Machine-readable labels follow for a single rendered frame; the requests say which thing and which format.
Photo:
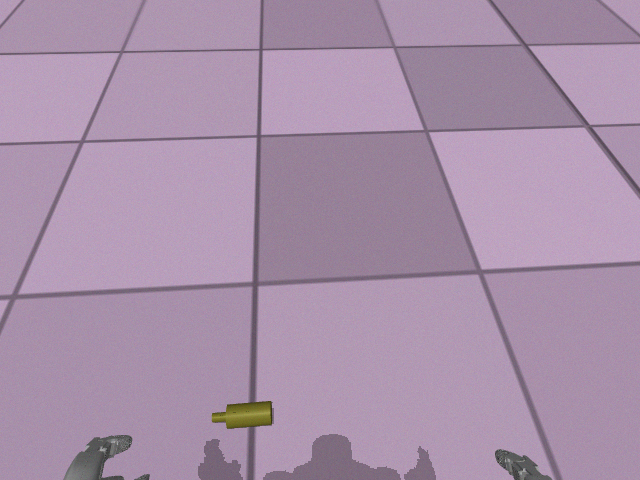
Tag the right robot hand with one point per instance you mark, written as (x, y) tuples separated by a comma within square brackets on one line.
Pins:
[(522, 468)]

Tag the left robot hand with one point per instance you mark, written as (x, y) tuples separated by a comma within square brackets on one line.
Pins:
[(89, 465)]

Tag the bottle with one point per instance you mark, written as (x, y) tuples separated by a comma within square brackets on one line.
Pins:
[(245, 415)]

